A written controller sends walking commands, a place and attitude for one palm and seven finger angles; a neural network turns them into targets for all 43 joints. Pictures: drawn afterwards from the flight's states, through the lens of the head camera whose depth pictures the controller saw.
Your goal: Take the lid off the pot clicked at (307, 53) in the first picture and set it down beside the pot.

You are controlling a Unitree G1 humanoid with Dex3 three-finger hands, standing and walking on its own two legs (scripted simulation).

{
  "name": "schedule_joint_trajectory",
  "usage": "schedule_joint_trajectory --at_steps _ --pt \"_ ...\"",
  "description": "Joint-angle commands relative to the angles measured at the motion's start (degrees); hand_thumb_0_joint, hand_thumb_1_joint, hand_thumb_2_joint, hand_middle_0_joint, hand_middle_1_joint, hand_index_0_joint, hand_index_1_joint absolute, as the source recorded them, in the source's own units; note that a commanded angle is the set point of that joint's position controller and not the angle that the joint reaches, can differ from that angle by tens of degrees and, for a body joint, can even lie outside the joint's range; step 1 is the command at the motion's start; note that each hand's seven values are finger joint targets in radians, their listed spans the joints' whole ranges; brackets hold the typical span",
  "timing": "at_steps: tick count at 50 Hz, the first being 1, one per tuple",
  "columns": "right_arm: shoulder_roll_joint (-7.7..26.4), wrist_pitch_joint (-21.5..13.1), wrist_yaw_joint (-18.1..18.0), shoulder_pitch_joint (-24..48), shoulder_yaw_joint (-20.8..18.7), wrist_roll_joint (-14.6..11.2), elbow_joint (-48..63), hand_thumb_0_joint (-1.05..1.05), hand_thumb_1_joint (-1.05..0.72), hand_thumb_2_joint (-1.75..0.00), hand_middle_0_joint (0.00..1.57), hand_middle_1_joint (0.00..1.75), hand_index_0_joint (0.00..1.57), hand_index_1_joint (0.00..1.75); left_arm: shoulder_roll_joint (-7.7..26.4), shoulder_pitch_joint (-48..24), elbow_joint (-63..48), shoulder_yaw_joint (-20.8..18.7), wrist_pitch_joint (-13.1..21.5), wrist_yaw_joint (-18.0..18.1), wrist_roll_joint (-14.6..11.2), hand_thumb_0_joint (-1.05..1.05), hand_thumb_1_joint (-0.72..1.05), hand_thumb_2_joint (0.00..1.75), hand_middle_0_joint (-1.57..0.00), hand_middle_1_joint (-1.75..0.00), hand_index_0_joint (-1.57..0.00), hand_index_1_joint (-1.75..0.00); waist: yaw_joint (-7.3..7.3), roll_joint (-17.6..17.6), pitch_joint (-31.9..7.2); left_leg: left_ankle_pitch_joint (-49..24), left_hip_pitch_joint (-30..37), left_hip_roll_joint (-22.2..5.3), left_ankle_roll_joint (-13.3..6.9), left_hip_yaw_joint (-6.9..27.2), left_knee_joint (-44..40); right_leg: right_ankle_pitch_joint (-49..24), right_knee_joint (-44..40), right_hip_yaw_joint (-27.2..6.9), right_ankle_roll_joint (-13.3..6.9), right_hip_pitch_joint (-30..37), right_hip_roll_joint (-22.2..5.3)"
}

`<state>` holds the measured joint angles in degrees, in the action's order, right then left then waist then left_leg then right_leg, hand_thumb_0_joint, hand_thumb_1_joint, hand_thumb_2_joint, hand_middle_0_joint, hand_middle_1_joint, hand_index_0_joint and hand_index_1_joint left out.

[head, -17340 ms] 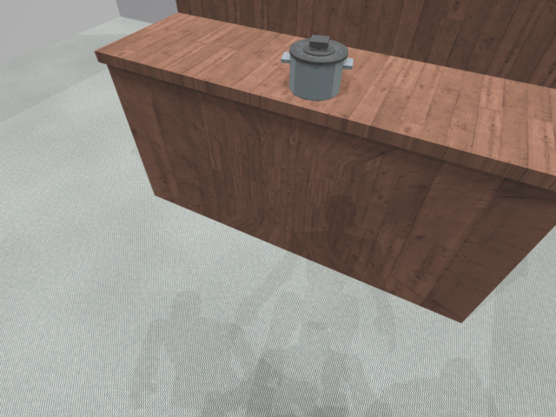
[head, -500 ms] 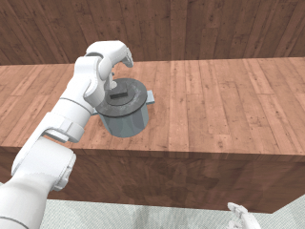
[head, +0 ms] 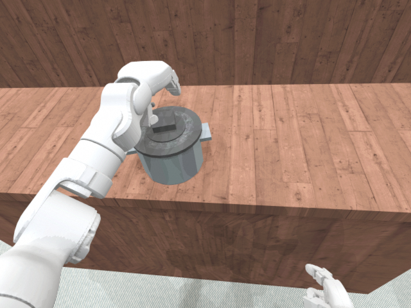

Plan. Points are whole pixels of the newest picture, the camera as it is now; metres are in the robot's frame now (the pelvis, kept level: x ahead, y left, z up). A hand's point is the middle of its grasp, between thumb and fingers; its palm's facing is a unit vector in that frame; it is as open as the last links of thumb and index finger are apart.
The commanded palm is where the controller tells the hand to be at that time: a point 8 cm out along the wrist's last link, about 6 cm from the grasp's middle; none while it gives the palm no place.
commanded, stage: move the open hand above the knob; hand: left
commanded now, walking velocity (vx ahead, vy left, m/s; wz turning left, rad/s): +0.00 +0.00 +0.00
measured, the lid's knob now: (163, 121) +0.48 +0.10 +0.12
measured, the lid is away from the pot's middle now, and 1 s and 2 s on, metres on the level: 0.00 0.00 0.00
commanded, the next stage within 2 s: lower the open fingers around the knob in 0.12 s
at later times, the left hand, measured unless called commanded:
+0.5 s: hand (154, 110) +0.45 +0.10 +0.17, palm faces -0.24 -0.01 -0.97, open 10.1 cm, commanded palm +0.42 +0.11 +0.23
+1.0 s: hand (157, 123) +0.44 +0.10 +0.15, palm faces -0.26 -0.02 -0.96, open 10.2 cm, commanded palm +0.42 +0.11 +0.20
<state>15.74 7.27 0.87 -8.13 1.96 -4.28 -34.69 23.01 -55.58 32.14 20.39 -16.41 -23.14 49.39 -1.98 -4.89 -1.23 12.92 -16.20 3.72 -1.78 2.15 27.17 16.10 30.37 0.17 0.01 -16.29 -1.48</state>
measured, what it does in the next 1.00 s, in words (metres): stands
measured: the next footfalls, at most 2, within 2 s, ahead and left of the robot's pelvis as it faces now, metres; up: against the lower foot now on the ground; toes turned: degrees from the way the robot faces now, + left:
none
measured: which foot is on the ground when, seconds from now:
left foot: down 0.00-1.00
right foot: down 0.00-1.00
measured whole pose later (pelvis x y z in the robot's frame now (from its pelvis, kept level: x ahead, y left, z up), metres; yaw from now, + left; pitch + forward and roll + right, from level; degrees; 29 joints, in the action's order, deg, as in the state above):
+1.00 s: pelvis +0.00 +0.00 +0.00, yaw +0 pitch +3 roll +1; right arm 15.0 7.9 0.6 -9.2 2.6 -4.3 -34.8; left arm 20.1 -52.8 37.9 20.0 -15.7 -20.3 50.1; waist -2.9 -4.3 -1.5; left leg 13.4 -17.1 3.5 -1.8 2.0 28.1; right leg 16.0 30.4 0.0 0.1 -16.9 -1.2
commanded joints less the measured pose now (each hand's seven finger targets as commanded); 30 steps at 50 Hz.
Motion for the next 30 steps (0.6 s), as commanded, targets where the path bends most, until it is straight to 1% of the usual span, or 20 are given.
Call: schedule_joint_trajectory --at_steps 1,3,4,7,8,9,13,14,15,17,18,19,20,22,23,25,26,27,28,30 --pt "4.64 -2.27 -0.34 5.4 -1.52 -0.27 7.97 0.0 -0.9 -0.9 0.2 0.3 0.2 0.3 8.8 -31.53 -7.55 -4.78 -0.35 2.04 2.11 0.0 -0.34 1.52 -0.84 -0.08 -0.84 -0.08 -0.6 7.48 -19.29 -11.63 9.0 -0.09 -1.94 -0.11 -2.14 -16.57 -3.21 2.03 -1.95 3.74 1.28" --pt "5.23 -2.09 -0.22 4.77 -2.03 -0.1 8.01 0.0 -0.9 -0.9 0.2 0.3 0.2 0.3 7.77 -30.82 -7.88 -4.58 -0.24 1.89 0.59 0.0 -0.34 1.52 -0.84 -0.08 -0.84 -0.08 -1.07 7.07 -19.06 -11.02 9.43 0.01 -2.14 0.22 -1.67 -15.95 -3.64 2.05 -2.14 2.95 1.01" --pt "5.11 -2.23 -0.44 4.72 -1.76 0.06 8.01 0.0 -0.9 -0.9 0.2 0.3 0.2 0.3 13.15 -31.23 -7.66 -8.89 -0.07 2.04 1.45 0.0 -0.34 1.52 -0.84 -0.08 -0.84 -0.08 -0.13 8.21 -21.46 -10.75 9.31 -0.04 -2.19 0.06 -2.07 -16.07 -3.46 1.57 -1.84 5.4 1.22" --pt "4.65 -2.47 -0.74 4.94 -1.5 -0.05 8.02 0.0 -0.9 -0.9 0.2 0.3 0.2 0.3 10.38 -34.16 -7.66 -5.8 0.3 1.7 2.21 0.0 -0.34 1.52 -0.84 -0.08 -0.84 -0.08 -0.74 7.66 -21.1 -11.4 9.36 0.13 -2.19 -0.06 -2.0 -17.06 -3.46 1.62 -1.82 4.86 1.12" --pt "5.34 -2.51 -0.7 4.33 -2.04 0.06 8.13 0.0 -0.9 -0.9 0.2 0.3 0.2 0.3 12.11 -32.67 -8.8 -7.79 1.02 2.01 1.14 0.0 -0.34 1.52 -0.84 -0.08 -0.84 -0.08 -0.68 7.74 -21.67 -12.29 9.65 0.02 -2.38 0.39 -1.48 -17.69 -3.46 1.53 -2.1 5.41 0.84" --pt "4.85 -2.61 -0.6 4.9 -1.64 0.18 8.34 0.0 -0.9 -0.9 0.2 0.3 0.2 0.3 12.78 -33.19 -8.78 -8.02 1.13 1.94 1.99 0.0 -0.34 1.52 -0.84 -0.08 -0.84 -0.08 -0.21 7.47 -22.85 -12.55 9.88 0.03 -2.21 0.1 -1.89 -17.84 -3.11 1.4 -1.92 6.2 1.13" --pt "5.56 -2.1 -0.13 3.9 -2.07 -0.1 7.7 0.0 -0.9 -0.9 0.2 0.3 0.2 0.3 8.18 -27.4 -4.22 -5.8 -0.13 1.53 0.57 0.0 -0.34 1.52 -0.84 -0.08 -0.84 -0.08 -0.71 7.79 -18.73 -12.96 8.62 -0.04 -2.01 0.19 -1.65 -18.14 -3.49 2.18 -2.13 3.91 1.04" --pt "5.27 -1.98 0.0 4.35 -1.65 -0.08 7.94 0.0 -0.9 -0.9 0.2 0.3 0.2 0.3 10.8 -28.02 -5.01 -7.66 -0.18 1.62 1.25 0.0 -0.34 1.52 -0.84 -0.08 -0.84 -0.08 0.06 8.69 -20.0 -12.12 8.31 -0.16 -1.86 0.07 -2.42 -17.35 -3.23 2.1 -1.9 5.34 1.24" --pt "5.19 -2.23 -0.19 4.77 -1.67 -0.07 8.56 0.0 -0.9 -0.9 0.2 0.3 0.2 0.3 11.15 -27.17 -5.13 -8.1 -0.16 1.62 1.38 0.0 -0.34 1.52 -0.84 -0.08 -0.84 -0.08 0.39 8.86 -19.93 -11.89 8.1 0.04 -2.16 -0.09 -2.08 -17.72 -3.34 1.79 -1.89 5.85 1.21" --pt "4.89 -2.37 -0.25 4.91 -1.75 -0.14 8.57 0.0 -0.9 -0.9 0.2 0.3 0.2 0.3 9.36 -29.53 -7.06 -6.08 -0.3 1.44 1.48 0.0 -0.34 1.52 -0.84 -0.08 -0.84 -0.08 -0.21 8.85 -20.17 -12.44 8.86 0.12 -2.26 -0.06 -2.0 -18.42 -3.39 1.79 -1.82 5.52 1.25" --pt "5.7 -2.39 -0.26 4.29 -2.29 0.15 8.6 0.0 -0.9 -0.9 0.2 0.3 0.2 0.3 10.76 -29.77 -10.07 -7.57 0.33 1.66 0.46 0.0 -0.34 1.52 -0.84 -0.08 -0.84 -0.08 -0.36 8.77 -22.32 -14.0 9.61 0.09 -2.53 0.25 -1.48 -20.15 -3.35 1.69 -2.0 6.89 0.92" --pt "5.35 -2.68 -0.38 4.47 -2.06 0.24 8.74 0.0 -0.9 -0.9 0.2 0.3 0.2 0.3 15.58 -30.0 -10.21 -11.2 0.31 1.83 1.61 0.0 -0.34 1.52 -0.84 -0.08 -0.84 -0.08 0.6 8.8 -24.43 -14.32 9.78 0.07 -2.53 0.09 -1.78 -20.66 -3.05 1.04 -1.72 9.0 1.17" --pt "5.22 -2.84 -0.56 4.68 -1.8 0.17 8.64 0.0 -0.9 -0.9 0.2 0.3 0.2 0.3 14.85 -29.14 -8.27 -10.41 0.14 1.75 1.92 0.0 -0.34 1.52 -0.84 -0.08 -0.84 -0.08 0.4 9.03 -22.72 -13.99 9.04 0.22 -2.52 0.0 -1.65 -20.94 -3.02 1.23 -1.74 8.4 1.23" --pt "5.07 -2.69 -0.48 4.18 -1.73 -0.23 7.97 0.0 -0.9 -0.9 0.2 0.3 0.2 0.3 9.97 -28.11 -5.23 -6.58 -0.47 1.52 1.56 0.0 -0.34 1.52 -0.84 -0.08 -0.84 -0.08 -0.32 9.44 -18.62 -12.58 8.03 0.07 -2.24 -0.08 -2.16 -19.04 -3.5 1.96 -1.67 5.3 1.43" --pt "5.81 -2.71 -0.38 3.87 -2.28 0.03 8.23 0.0 -0.9 -0.9 0.2 0.3 0.2 0.3 10.73 -27.65 -8.03 -7.79 0.04 1.67 0.42 0.0 -0.34 1.52 -0.84 -0.08 -0.84 -0.08 -0.23 8.18 -19.91 -13.71 8.92 0.06 -2.45 0.2 -1.72 -19.78 -3.53 1.89 -1.98 5.74 1.09" --pt "5.27 -3.04 -0.36 4.47 -2.04 0.08 8.78 0.0 -0.9 -0.9 0.2 0.3 0.2 0.3 13.25 -27.69 -9.48 -9.48 0.12 1.74 1.48 0.0 -0.34 1.52 -0.84 -0.08 -0.84 -0.08 0.47 8.2 -22.3 -14.33 9.72 0.07 -2.42 0.24 -1.71 -20.56 -2.98 1.52 -1.82 7.57 1.32" --pt "5.0 -3.05 -0.19 4.9 -1.97 -0.07 8.85 0.0 -0.9 -0.9 0.2 0.3 0.2 0.3 10.3 -27.95 -9.62 -6.63 0.03 1.53 1.61 0.0 -0.34 1.52 -0.84 -0.08 -0.84 -0.08 -0.06 7.32 -21.59 -14.96 10.05 0.16 -2.3 0.26 -1.61 -20.63 -2.87 1.67 -1.89 6.41 1.41" --pt "4.96 -3.04 -0.04 4.41 -2.26 -0.06 8.64 0.0 -0.9 -0.9 0.2 0.3 0.2 0.3 9.55 -27.33 -10.03 -6.42 -0.13 1.52 1.58 0.0 -0.34 1.52 -0.84 -0.08 -0.84 -0.08 -0.06 7.36 -21.98 -16.01 10.89 -0.01 -2.29 0.43 -1.28 -20.89 -2.82 1.95 -1.94 5.97 1.54" --pt "5.53 -2.88 0.11 4.16 -2.56 -0.03 8.84 0.0 -0.9 -0.9 0.2 0.3 0.2 0.3 9.36 -25.39 -10.45 -6.57 0.17 1.64 0.45 0.0 -0.34 1.52 -0.84 -0.08 -0.84 -0.08 -0.35 6.9 -22.0 -16.44 10.92 0.04 -2.46 0.57 -0.79 -21.07 -3.11 1.9 -2.11 5.88 1.33" --pt "5.35 -2.69 -0.13 3.99 -2.18 -0.12 8.14 0.0 -0.9 -0.9 0.2 0.3 0.2 0.3 11.97 -25.25 -7.27 -8.76 -0.29 1.91 1.37 0.0 -0.34 1.52 -0.84 -0.08 -0.84 -0.08 -0.04 9.04 -19.66 -13.09 8.96 -0.05 -2.32 0.15 -1.54 -19.17 -3.35 1.95 -1.78 5.73 1.71"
